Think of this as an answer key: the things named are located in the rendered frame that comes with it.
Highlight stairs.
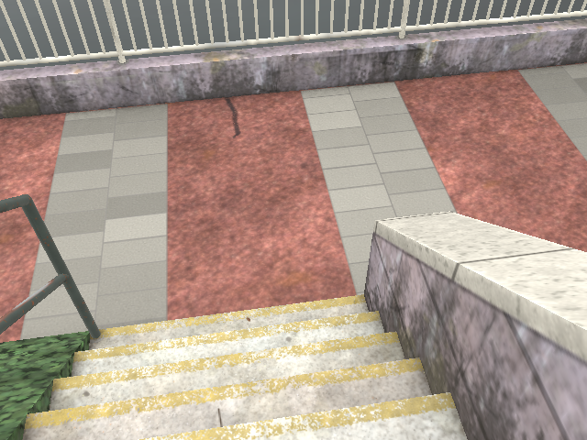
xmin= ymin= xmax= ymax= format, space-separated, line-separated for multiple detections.
xmin=22 ymin=294 xmax=468 ymax=440

